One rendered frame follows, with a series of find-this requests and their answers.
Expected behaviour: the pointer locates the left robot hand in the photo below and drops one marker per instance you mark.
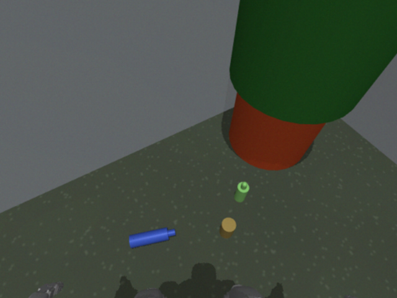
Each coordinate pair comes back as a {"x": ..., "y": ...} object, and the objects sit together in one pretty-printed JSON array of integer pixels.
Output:
[{"x": 48, "y": 290}]

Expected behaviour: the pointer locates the potted plant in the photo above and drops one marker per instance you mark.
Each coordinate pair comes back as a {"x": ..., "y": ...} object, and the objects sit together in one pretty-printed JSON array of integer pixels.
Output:
[{"x": 298, "y": 64}]

